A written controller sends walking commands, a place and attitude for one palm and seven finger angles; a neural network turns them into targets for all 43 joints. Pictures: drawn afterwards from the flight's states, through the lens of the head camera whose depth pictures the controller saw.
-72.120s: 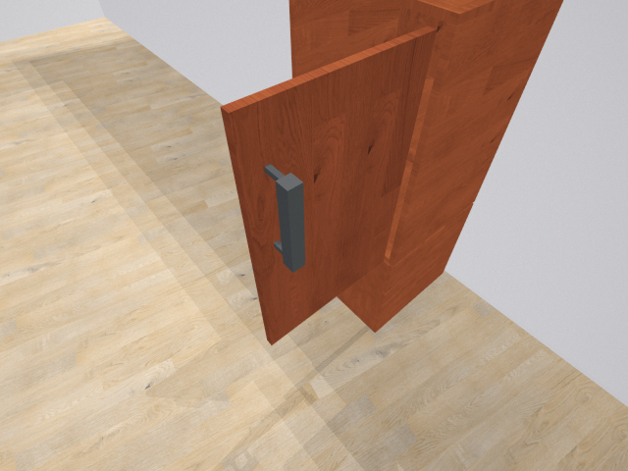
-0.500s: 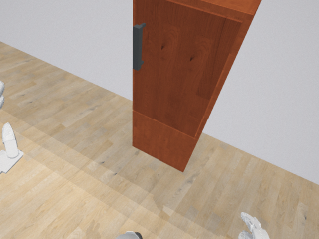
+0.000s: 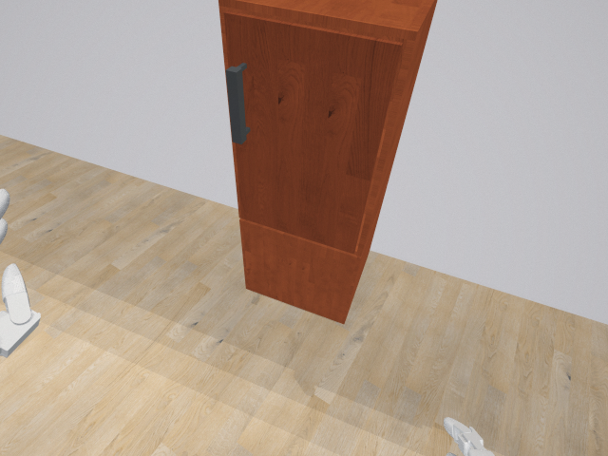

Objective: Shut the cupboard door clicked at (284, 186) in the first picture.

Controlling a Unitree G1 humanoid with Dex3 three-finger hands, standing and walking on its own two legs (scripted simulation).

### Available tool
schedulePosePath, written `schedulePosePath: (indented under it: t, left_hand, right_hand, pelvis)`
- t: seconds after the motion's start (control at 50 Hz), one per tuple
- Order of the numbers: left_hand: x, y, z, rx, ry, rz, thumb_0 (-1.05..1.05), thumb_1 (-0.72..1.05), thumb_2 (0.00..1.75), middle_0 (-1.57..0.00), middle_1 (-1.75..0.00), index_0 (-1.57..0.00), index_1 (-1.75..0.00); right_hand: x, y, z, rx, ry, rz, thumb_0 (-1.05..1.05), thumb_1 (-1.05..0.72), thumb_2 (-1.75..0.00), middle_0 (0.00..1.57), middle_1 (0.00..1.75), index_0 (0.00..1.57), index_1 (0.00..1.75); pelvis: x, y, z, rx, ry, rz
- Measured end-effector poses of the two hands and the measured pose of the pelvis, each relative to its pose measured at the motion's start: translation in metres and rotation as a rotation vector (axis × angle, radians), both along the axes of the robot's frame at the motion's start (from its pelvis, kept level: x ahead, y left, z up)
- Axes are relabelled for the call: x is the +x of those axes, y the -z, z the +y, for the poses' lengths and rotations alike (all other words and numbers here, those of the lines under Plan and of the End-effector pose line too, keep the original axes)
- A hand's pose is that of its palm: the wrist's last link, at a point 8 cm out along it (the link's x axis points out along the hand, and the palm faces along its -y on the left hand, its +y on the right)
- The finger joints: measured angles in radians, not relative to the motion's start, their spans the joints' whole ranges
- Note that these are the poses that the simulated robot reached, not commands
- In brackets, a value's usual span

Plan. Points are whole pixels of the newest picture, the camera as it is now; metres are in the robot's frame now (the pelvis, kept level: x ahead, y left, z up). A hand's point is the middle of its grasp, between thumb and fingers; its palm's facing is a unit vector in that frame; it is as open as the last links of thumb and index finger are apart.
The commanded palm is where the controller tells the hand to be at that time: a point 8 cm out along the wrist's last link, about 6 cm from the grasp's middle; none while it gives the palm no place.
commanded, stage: stop stepping back and stand still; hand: left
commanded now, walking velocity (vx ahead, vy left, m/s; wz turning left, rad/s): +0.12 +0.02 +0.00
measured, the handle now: (241, 104) +0.85 +0.16 +0.07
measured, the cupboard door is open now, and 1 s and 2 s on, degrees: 0 0 0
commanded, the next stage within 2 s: let the arm hang, fingers relaxed in 0.38 s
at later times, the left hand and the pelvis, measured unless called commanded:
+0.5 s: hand (4, 329) +0.20 +0.29 +0.16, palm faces +0.40 -0.79 -0.47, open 7.4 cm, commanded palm none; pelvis +0.00 +0.03 +0.00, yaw +1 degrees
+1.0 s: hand out of the picture -0.08 +0.23 -0.17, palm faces +0.07 -0.97 -0.21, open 7.2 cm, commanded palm none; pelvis -0.02 +0.04 +0.01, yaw +3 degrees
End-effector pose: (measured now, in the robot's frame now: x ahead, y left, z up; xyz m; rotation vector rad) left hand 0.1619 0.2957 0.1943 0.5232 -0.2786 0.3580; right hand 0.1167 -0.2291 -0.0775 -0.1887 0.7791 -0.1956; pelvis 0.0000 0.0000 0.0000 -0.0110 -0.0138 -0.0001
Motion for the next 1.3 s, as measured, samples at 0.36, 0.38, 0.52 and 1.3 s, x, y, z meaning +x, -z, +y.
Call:
schedulePosePath:
  t: [0.36,0.38,0.52,1.3]
  left_hand:
    - [-0.004,0.011,0.038,0.002,-0.082,0.024,0.01,0.89,0.89,-0.20,-0.30,-0.21,-0.30]
    - [-0.004,0.009,0.036,0.005,-0.071,0.021,0.02,0.89,0.89,-0.20,-0.30,-0.21,-0.30]
    - [0.002,0.031,0.031,-0.001,-0.024,0.122,0.01,0.89,0.89,-0.20,-0.30,-0.21,-0.30]
    - [-0.236,0.334,-0.032,-0.640,-0.301,1.652,0.00,0.91,0.89,-0.19,-0.30,-0.20,-0.30]
  right_hand:
    - [0.021,0.004,0.026,-0.013,-0.023,-0.010,0.01,-0.90,-0.90,0.20,0.30,0.20,0.30]
    - [0.025,0.002,0.030,-0.002,-0.034,-0.021,0.01,-0.90,-0.90,0.20,0.30,0.20,0.30]
    - [0.044,0.003,0.044,0.060,-0.107,-0.063,0.01,-0.90,-0.90,0.20,0.30,0.21,0.30]
    - [-0.164,0.069,0.084,0.153,0.042,0.652,0.00,-0.90,-0.90,0.20,0.30,0.20,0.30]
  pelvis:
    - [0.003,0.001,0.029,0.006,-0.019,0.014]
    - [0.002,0.001,0.028,0.004,-0.018,0.017]
    - [-0.003,0.001,0.030,-0.004,-0.025,0.034]
    - [-0.025,-0.006,0.053,0.003,-0.034,-0.023]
